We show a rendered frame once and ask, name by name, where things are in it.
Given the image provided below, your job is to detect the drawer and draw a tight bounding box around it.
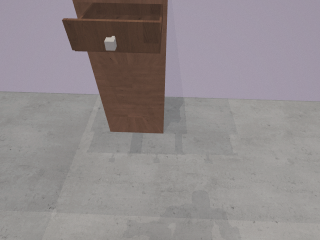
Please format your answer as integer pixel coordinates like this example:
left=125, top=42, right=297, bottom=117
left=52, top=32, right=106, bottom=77
left=62, top=2, right=163, bottom=54

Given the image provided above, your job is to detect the handle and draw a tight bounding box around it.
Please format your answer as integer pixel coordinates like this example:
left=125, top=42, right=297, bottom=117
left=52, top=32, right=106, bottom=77
left=104, top=36, right=117, bottom=51

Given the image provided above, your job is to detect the cabinet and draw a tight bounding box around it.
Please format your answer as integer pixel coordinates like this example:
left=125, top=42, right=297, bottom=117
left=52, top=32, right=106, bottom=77
left=72, top=0, right=168, bottom=134

